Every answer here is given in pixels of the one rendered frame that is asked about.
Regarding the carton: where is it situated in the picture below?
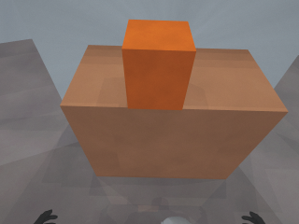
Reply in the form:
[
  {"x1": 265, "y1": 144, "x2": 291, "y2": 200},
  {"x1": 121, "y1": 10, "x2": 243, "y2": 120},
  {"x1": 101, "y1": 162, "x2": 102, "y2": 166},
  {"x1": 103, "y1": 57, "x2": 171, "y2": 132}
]
[{"x1": 121, "y1": 20, "x2": 196, "y2": 110}]

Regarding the robot left hand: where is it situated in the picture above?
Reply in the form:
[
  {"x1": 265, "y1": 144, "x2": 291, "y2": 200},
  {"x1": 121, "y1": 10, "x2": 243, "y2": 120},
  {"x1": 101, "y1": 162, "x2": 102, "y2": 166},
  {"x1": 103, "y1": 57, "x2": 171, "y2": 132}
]
[{"x1": 34, "y1": 209, "x2": 58, "y2": 224}]

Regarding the pedestal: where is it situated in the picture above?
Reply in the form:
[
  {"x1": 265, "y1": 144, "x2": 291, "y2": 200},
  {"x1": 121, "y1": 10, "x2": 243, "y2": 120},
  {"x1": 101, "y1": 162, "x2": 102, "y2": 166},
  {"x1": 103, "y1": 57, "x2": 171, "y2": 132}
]
[{"x1": 60, "y1": 45, "x2": 289, "y2": 179}]

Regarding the robot right hand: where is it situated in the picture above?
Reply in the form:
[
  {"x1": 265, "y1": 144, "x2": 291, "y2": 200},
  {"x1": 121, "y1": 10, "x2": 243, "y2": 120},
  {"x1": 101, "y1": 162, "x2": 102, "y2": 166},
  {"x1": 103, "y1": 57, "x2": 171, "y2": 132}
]
[{"x1": 242, "y1": 211, "x2": 265, "y2": 224}]

